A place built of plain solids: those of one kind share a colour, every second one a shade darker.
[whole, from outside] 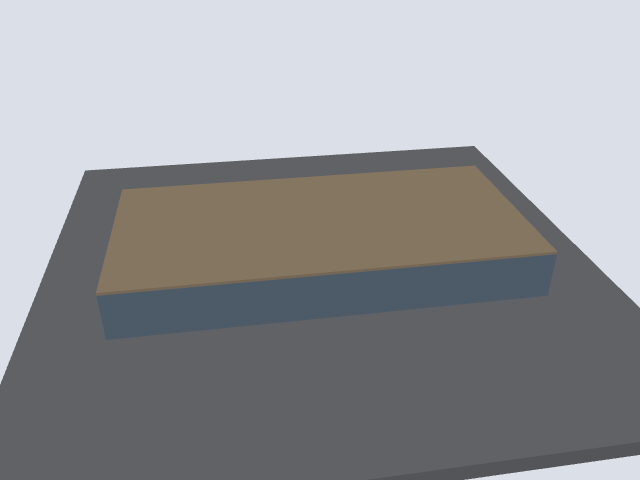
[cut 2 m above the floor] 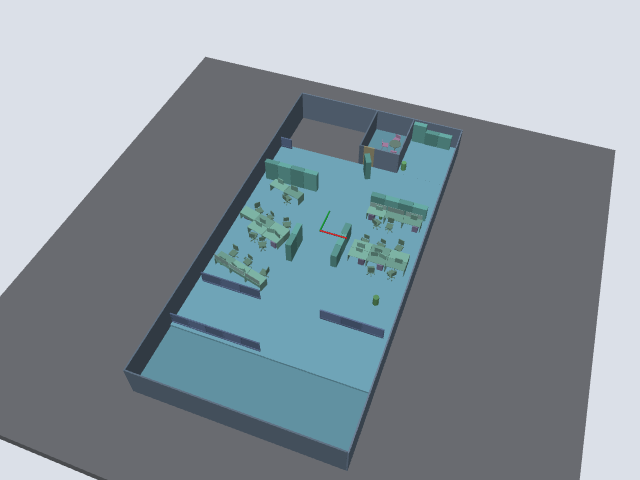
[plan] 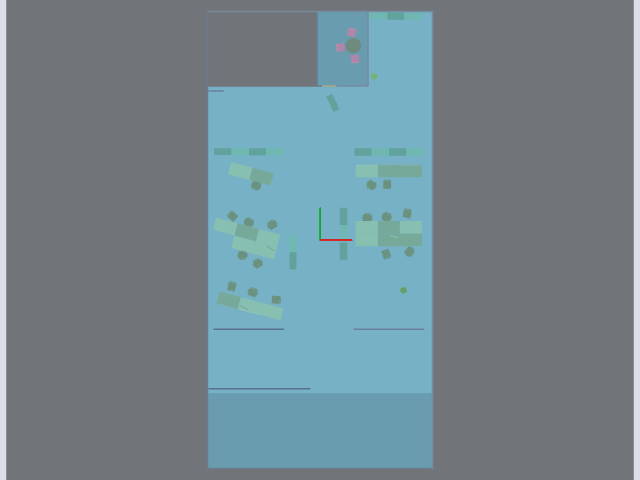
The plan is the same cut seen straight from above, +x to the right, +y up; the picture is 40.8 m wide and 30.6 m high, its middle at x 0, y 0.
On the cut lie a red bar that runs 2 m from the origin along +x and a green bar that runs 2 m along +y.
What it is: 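One storey of an office; an open floor with rows of desks, a band of small rooms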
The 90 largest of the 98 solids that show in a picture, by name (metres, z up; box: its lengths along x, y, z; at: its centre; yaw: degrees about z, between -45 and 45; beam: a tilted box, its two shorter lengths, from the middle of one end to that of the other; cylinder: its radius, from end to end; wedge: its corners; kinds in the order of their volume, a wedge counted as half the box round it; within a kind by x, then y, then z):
{
 "floor_1": {"box": [14.25, 4.75, 0.6], "at": [0.0, -12.14, 0.25]},
 "floor_2": {"box": [14.25, 19.53, 0.77], "at": [0.0, 0.0, 0.34]},
 "floor_3": {"box": [3.16, 4.75, 0.77], "at": [1.43, 12.14, 0.34]},
 "floor_4": {"box": [4.01, 4.75, 0.77], "at": [5.12, 12.14, 0.34]},
 "roof_1": {"box": [14.45, 29.23, 0.2], "at": [0.0, 0.0, 3.42]},
 "wall_1": {"box": [0.1, 29.23, 3.37], "at": [-7.17, 0.0, 1.64]},
 "wall_2": {"box": [0.1, 4.75, 2.6], "at": [-0.2, 12.14, 2.02]},
 "wall_3": {"box": [0.29, 0.1, 2.6], "at": [-0.01, 9.82, 2.02]},
 "wall_4": {"box": [14.25, 0.1, 3.37], "at": [0.0, -14.57, 1.64]},
 "wall_5": {"box": [14.25, 0.1, 3.37], "at": [0.0, 14.57, 1.64]},
 "wall_6": {"box": [1.97, 0.1, 2.6], "at": [2.02, 9.82, 2.02]},
 "wall_7": {"box": [0.1, 4.75, 2.6], "at": [3.06, 12.14, 2.02]},
 "wall_8": {"box": [0.1, 29.23, 3.37], "at": [7.17, 0.0, 1.64]},
 "cabinet_1": {"box": [1.1, 0.44, 1.83], "at": [-6.2, 5.63, 1.63]},
 "cabinet_2": {"box": [1.1, 0.44, 1.83], "at": [-5.09, 5.63, 1.63]},
 "cabinet_3": {"box": [1.1, 0.44, 1.83], "at": [-3.98, 5.63, 1.63]},
 "cabinet_4": {"box": [1.1, 0.44, 1.83], "at": [-2.87, 5.63, 1.63]},
 "cabinet_5": {"box": [0.44, 1.1, 1.83], "at": [-1.72, -1.34, 1.63]},
 "cabinet_6": {"box": [0.44, 1.1, 1.83], "at": [-1.72, -0.23, 1.63]},
 "cabinet_7": {"box": [0.44, 1.1, 1.83], "at": [0.82, 8.74, 1.63], "yaw": 24.9},
 "cabinet_8": {"box": [0.47, 1.1, 1.26], "at": [1.5, -0.71, 1.35]},
 "cabinet_9": {"box": [0.47, 1.1, 1.26], "at": [1.5, 0.4, 1.35]},
 "cabinet_10": {"box": [0.47, 1.1, 1.26], "at": [1.5, 1.51, 1.35]},
 "cabinet_11": {"box": [1.1, 0.47, 1.26], "at": [2.73, 5.61, 1.35]},
 "cabinet_12": {"box": [1.1, 0.44, 1.83], "at": [3.72, 14.29, 1.63]},
 "cabinet_13": {"box": [1.1, 0.47, 1.26], "at": [3.84, 5.61, 1.35]},
 "cabinet_14": {"box": [1.1, 0.47, 1.26], "at": [4.83, 14.27, 1.35]},
 "cabinet_15": {"box": [1.1, 0.47, 1.26], "at": [4.95, 5.61, 1.35]},
 "cabinet_16": {"box": [1.1, 0.47, 1.26], "at": [5.94, 14.27, 1.35]},
 "cabinet_17": {"box": [1.1, 0.47, 1.26], "at": [6.06, 5.61, 1.35]},
 "desk_1": {"box": [1.4, 0.8, 0.032], "at": [-6.04, 0.86, 1.45], "yaw": -14.9},
 "desk_2": {"box": [1.4, 0.8, 0.032], "at": [-5.83, -3.85, 1.45], "yaw": -14.9},
 "desk_3": {"box": [1.4, 0.8, 0.032], "at": [-5.09, 4.4, 1.45], "yaw": -14.9},
 "desk_4": {"box": [1.4, 0.8, 0.032], "at": [-4.88, -0.3, 1.45], "yaw": -14.9},
 "desk_5": {"box": [1.4, 0.8, 0.032], "at": [-4.67, 0.49, 1.45], "yaw": -14.9},
 "desk_6": {"box": [1.4, 0.8, 0.032], "at": [-4.47, -4.21, 1.45], "yaw": -14.9},
 "desk_7": {"box": [1.4, 0.8, 0.032], "at": [-3.73, 4.04, 1.45], "yaw": -14.9},
 "desk_8": {"box": [1.4, 0.8, 0.032], "at": [-3.52, -0.66, 1.45], "yaw": -14.9},
 "desk_9": {"box": [1.4, 0.8, 0.032], "at": [-3.31, 0.13, 1.45], "yaw": -14.9},
 "desk_10": {"box": [1.4, 0.8, 0.032], "at": [-3.1, -4.57, 1.45], "yaw": -14.9},
 "desk_11": {"box": [1.4, 0.8, 0.032], "at": [2.98, 0.0, 1.45]},
 "desk_12": {"box": [1.4, 0.8, 0.032], "at": [2.98, 0.82, 1.45]},
 "desk_13": {"box": [1.4, 0.8, 0.032], "at": [2.98, 4.41, 1.45]},
 "desk_14": {"box": [1.4, 0.8, 0.032], "at": [4.39, 0.0, 1.45]},
 "desk_15": {"box": [1.4, 0.8, 0.032], "at": [4.39, 0.82, 1.45]},
 "desk_16": {"box": [1.4, 0.8, 0.032], "at": [4.39, 4.41, 1.45]},
 "desk_17": {"box": [1.4, 0.8, 0.032], "at": [5.8, 0.0, 1.45]},
 "desk_18": {"box": [1.4, 0.8, 0.032], "at": [5.8, 0.82, 1.45]},
 "desk_19": {"box": [1.4, 0.8, 0.032], "at": [5.8, 4.41, 1.45]},
 "guard_1": {"box": [0.85, 0.03, 0.83], "at": [-6.62, 9.49, 1.26]},
 "guard_2": {"box": [1.23, 0.03, 0.83], "at": [-6.43, -9.48, 1.26]},
 "guard_3": {"box": [1.42, 0.03, 0.83], "at": [-6.02, -5.69, 1.26]},
 "guard_4": {"box": [1.23, 0.03, 0.83], "at": [-5.14, -9.48, 1.26]},
 "guard_5": {"box": [4.5, 0.1, 0.12], "at": [-4.54, -5.69, 0.78]},
 "guard_6": {"box": [1.42, 0.03, 0.83], "at": [-4.54, -5.69, 1.26]},
 "guard_7": {"box": [4.5, 0.1, 0.05], "at": [-4.54, -5.69, 1.7]},
 "guard_8": {"box": [6.5, 0.1, 0.12], "at": [-3.85, -9.48, 0.78]},
 "guard_9": {"box": [1.23, 0.03, 0.83], "at": [-3.85, -9.48, 1.26]},
 "guard_10": {"box": [6.5, 0.1, 0.05], "at": [-3.85, -9.48, 1.7]},
 "guard_11": {"box": [1.42, 0.03, 0.83], "at": [-3.06, -5.69, 1.26]},
 "guard_12": {"box": [1.23, 0.03, 0.83], "at": [-2.56, -9.48, 1.26]},
 "guard_13": {"box": [1.23, 0.03, 0.83], "at": [-1.27, -9.48, 1.26]},
 "guard_14": {"box": [1.42, 0.03, 0.83], "at": [2.91, -5.69, 1.26]},
 "guard_15": {"box": [4.5, 0.1, 0.12], "at": [4.39, -5.69, 0.78]},
 "guard_16": {"box": [1.42, 0.03, 0.83], "at": [4.39, -5.69, 1.26]},
 "guard_17": {"box": [4.5, 0.1, 0.05], "at": [4.39, -5.69, 1.7]},
 "guard_18": {"box": [1.42, 0.03, 0.83], "at": [5.87, -5.69, 1.26]},
 "officechair_1": {"box": [0.5, 0.52, 0.08], "at": [-5.62, -2.98, 1.18], "yaw": -14.6},
 "officechair_2": {"box": [0.52, 0.5, 0.08], "at": [-5.56, 1.5, 1.23], "yaw": -40.1},
 "officechair_3": {"box": [0.51, 0.48, 0.08], "at": [-4.94, -0.95, 1.26], "yaw": 2.9},
 "officechair_4": {"box": [0.51, 0.48, 0.08], "at": [-4.54, 1.11, 1.2], "yaw": -31.8},
 "officechair_5": {"box": [0.51, 0.48, 0.08], "at": [-4.3, -3.35, 1.21], "yaw": -19.5},
 "officechair_6": {"box": [0.51, 0.48, 0.08], "at": [-4.06, 3.49, 1.2], "yaw": -28.3},
 "officechair_7": {"box": [0.51, 0.48, 0.08], "at": [-3.96, -1.52, 1.24], "yaw": 27.5},
 "officechair_8": {"box": [0.51, 0.48, 0.08], "at": [-3.04, 0.96, 1.2], "yaw": 32.2},
 "officechair_9": {"box": [0.52, 0.5, 0.08], "at": [-2.81, -3.81, 1.19], "yaw": -3.9},
 "officechair_10": {"box": [0.51, 0.48, 0.08], "at": [3.02, 1.4, 1.23], "yaw": -9.9},
 "officechair_11": {"box": [0.51, 0.48, 0.08], "at": [3.29, 3.52, 1.24], "yaw": -27.3},
 "officechair_12": {"box": [0.5, 0.52, 0.08], "at": [4.21, -0.87, 1.19], "yaw": 19.2},
 "officechair_13": {"box": [0.51, 0.48, 0.08], "at": [4.25, 1.45, 1.18], "yaw": -16.0},
 "officechair_14": {"box": [0.5, 0.52, 0.08], "at": [4.28, 3.52, 1.22], "yaw": -0.2},
 "officechair_15": {"box": [0.5, 0.52, 0.08], "at": [5.56, 1.67, 1.27], "yaw": -11.8},
 "officechair_16": {"box": [0.48, 0.51, 0.08], "at": [5.69, -0.73, 1.24], "yaw": -38.6},
 "bin_1": {"cylinder": 0.21, "from": [3.46, 10.43, 0.72], "to": [3.46, 10.43, 1.45]},
 "bin_2": {"cylinder": 0.21, "from": [5.32, -3.21, 0.72], "to": [5.32, -3.21, 1.45]},
 "door_1": {"box": [0.9, 0.1, 2.05], "at": [0.59, 9.82, 1.75]},
 "screen_1": {"box": [1.3, 0.03, 0.46], "at": [-5.92, -4.2, 1.69], "yaw": -14.9},
 "screen_2": {"box": [1.3, 0.03, 0.46], "at": [-4.56, -4.57, 1.69], "yaw": -14.9},
 "screen_3": {"box": [1.3, 0.03, 0.46], "at": [-3.2, -4.93, 1.69], "yaw": -14.9},
 "meetingtable_1": {"cylinder": 0.5, "from": [2.12, 12.39, 1.43], "to": [2.12, 12.39, 1.46]}
}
